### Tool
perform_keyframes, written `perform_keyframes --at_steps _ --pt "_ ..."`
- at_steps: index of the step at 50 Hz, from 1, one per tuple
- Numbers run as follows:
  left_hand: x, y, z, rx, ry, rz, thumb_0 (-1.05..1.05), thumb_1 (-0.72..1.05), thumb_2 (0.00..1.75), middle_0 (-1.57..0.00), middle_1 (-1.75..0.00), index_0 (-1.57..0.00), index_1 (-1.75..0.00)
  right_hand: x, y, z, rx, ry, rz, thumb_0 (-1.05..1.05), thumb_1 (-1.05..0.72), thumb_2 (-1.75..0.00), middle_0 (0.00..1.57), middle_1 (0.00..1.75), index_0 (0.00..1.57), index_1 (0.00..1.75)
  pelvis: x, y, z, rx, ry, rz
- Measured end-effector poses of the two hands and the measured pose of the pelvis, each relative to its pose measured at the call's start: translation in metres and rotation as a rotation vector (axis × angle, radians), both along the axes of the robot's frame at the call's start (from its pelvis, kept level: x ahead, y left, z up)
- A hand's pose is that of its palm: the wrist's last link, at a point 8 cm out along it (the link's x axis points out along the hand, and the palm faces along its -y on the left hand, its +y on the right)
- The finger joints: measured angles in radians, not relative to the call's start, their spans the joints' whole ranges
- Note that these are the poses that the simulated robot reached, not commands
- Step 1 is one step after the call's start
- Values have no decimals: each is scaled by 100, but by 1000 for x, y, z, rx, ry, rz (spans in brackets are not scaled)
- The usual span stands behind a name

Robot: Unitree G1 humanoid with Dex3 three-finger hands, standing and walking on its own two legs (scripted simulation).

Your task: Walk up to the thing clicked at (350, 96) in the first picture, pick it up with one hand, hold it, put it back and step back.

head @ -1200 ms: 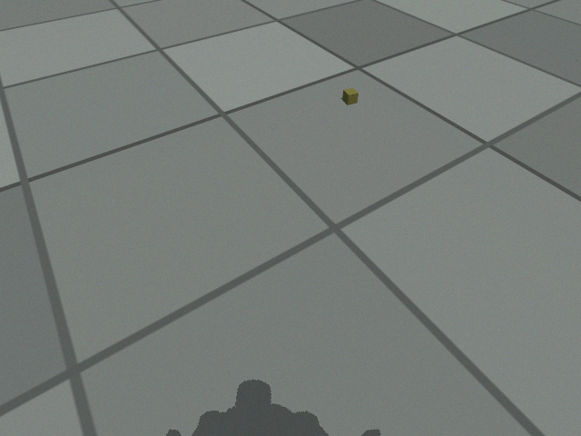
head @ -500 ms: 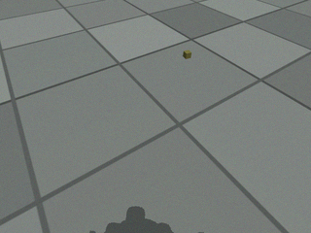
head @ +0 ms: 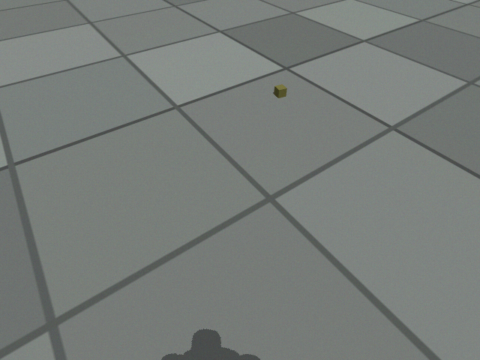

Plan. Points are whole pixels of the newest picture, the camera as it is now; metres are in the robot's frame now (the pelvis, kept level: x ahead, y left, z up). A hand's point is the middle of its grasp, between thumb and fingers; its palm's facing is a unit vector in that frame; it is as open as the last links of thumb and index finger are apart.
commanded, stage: walk up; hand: left
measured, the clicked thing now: (280, 91) +2.21 -0.26 -0.75
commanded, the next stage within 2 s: none
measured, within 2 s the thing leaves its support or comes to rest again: neither
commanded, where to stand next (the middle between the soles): +1.77 -0.41 m, yaw -13 degrees
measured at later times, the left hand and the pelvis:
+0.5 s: hand (174, 333) +0.22 +0.14 -0.14, palm faces -0.07 -0.93 -0.37, open 7.4 cm; pelvis +0.17 -0.13 -0.01, yaw -9 degrees
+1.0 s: hand (213, 178) +0.64 +0.11 -0.14, palm faces -0.25 -0.90 -0.37, open 7.4 cm; pelvis +0.50 -0.15 -0.01, yaw -13 degrees
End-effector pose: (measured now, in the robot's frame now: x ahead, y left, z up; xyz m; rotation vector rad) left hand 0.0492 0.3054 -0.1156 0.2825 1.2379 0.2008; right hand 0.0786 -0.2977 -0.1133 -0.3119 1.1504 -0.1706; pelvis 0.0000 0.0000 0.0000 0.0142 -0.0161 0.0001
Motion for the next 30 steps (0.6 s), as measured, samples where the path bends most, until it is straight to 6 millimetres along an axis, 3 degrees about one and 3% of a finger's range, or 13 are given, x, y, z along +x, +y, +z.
perform_keyframes --at_steps 3,8,13,15,18,25,30 --pt "18 2 8 17 10 -46 1 90 90 -20 -30 -20 -30 -6 -21 6 -19 -38 -41 1 -90 -90 20 30 21 30 7 -8 1 -3 6 -21" --pt "70 -3 26 54 -59 -103 1 90 90 -20 -30 -20 -30 -16 -69 7 -63 5 -93 1 -90 -90 20 30 21 30 32 -32 -1 2 -8 -56" --pt "129 -30 30 118 -109 -142 1 90 90 -20 -30 -20 -30 6 -127 -12 -77 -10 -155 1 -90 -90 20 30 21 30 74 -72 -20 28 -24 -103" --pt "150 -46 26 141 -148 -137 1 90 90 -20 -30 -20 -30 24 -148 -26 -85 -7 -157 1 -90 -90 20 30 21 30 91 -89 -32 -1 -29 -103" --pt "162 -73 22 126 -192 -111 1 90 90 -20 -30 -20 -30 60 -158 -31 -63 4 -128 1 -91 -90 20 30 20 30 112 -106 -32 -17 -28 -103" --pt "170 -118 19 54 -57 -90 0 90 90 -21 -30 -20 -30 159 -153 -1 29 -112 -63 1 -91 -90 20 30 20 30 170 -130 -6 -26 -37 -150" --pt "207 -131 7 24 12 -101 1 90 90 -21 -30 -20 -30 215 -162 10 15 -100 -57 1 -91 -90 20 30 21 30 225 -140 -5 -35 -17 -167"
